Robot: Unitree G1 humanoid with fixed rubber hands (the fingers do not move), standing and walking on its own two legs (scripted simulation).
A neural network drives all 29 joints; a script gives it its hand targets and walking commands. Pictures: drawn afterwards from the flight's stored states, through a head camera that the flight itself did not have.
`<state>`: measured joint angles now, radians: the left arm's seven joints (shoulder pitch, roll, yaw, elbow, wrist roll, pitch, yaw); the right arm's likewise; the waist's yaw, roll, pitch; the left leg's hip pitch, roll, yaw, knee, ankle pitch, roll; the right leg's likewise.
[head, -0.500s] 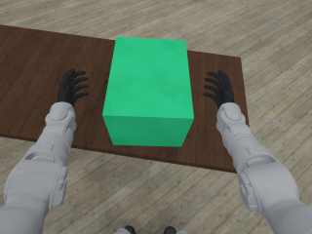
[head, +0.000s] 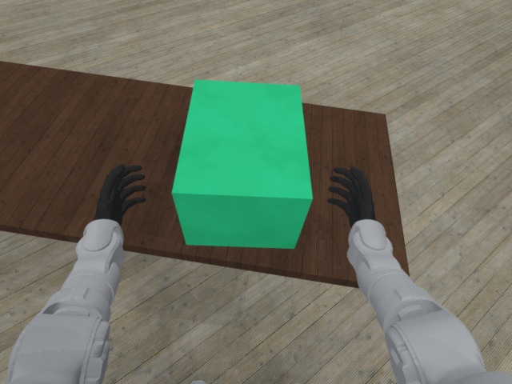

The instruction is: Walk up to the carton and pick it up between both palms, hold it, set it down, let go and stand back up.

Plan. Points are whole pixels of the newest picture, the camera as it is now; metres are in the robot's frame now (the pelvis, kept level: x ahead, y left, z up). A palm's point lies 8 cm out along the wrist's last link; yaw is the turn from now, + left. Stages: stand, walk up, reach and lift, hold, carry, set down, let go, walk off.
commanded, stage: set down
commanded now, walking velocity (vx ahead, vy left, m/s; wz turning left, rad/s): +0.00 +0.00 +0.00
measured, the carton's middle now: (244, 163) +0.54 +0.02 -0.04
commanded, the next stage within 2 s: let go in 1.76 s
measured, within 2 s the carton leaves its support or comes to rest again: neither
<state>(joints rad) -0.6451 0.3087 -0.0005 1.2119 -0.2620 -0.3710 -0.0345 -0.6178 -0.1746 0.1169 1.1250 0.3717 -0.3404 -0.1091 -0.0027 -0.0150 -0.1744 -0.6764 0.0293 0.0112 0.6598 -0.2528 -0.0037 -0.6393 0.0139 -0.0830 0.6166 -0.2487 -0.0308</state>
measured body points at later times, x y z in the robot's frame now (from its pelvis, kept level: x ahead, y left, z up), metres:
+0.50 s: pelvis +0.01 +0.00 +0.00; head +0.05 +0.02 +0.45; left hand +0.31 +0.25 -0.02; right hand +0.31 -0.18 -0.02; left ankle +0.03 +0.12 -0.72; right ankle +0.02 -0.10 -0.72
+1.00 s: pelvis +0.04 +0.00 +0.01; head +0.05 +0.02 +0.46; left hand +0.26 +0.24 -0.04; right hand +0.25 -0.20 -0.04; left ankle +0.03 +0.12 -0.72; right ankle +0.02 -0.10 -0.72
